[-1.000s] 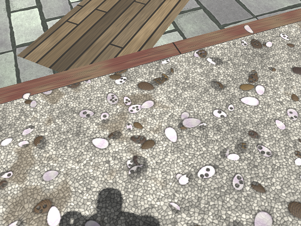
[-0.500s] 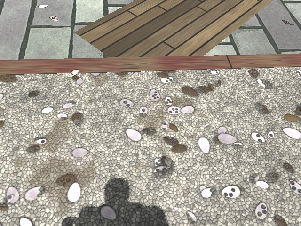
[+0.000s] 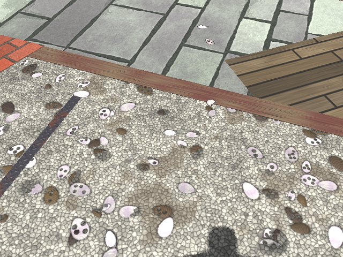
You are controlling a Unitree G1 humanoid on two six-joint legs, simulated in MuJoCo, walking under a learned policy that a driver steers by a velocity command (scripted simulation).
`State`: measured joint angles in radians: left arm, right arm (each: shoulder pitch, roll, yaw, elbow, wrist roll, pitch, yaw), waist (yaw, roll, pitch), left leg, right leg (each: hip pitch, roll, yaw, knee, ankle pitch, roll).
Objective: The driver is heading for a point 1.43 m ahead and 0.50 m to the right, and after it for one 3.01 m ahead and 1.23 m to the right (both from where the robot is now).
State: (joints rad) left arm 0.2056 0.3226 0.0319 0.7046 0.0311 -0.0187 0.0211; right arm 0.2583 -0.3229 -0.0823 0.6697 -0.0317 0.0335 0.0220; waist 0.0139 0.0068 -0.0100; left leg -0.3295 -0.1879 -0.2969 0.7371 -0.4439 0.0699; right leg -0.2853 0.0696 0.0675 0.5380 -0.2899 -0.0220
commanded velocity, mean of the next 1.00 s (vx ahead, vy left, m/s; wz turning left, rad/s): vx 0.37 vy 0.00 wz -0.65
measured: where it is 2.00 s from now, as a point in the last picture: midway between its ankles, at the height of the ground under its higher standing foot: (229, 194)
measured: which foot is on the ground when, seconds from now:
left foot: up 0.00-0.32, down 0.34-0.72, up 0.74-1.00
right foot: down 0.00-0.34, up 0.36-0.72, down 0.74-1.00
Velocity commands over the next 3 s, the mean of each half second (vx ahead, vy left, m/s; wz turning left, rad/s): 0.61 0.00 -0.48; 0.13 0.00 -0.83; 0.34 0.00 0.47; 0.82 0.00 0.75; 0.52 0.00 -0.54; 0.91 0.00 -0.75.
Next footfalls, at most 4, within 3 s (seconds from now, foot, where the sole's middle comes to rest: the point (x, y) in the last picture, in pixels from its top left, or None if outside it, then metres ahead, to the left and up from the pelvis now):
0.34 left None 0.27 0.12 -0.77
0.74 right None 0.43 -0.16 -0.77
1.20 left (183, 252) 0.52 0.00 -0.77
1.62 right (255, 234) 0.60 -0.29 -0.77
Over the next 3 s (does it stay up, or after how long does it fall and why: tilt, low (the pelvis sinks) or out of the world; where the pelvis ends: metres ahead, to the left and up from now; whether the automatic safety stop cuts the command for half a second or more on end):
stays up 1.38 -0.51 -0.02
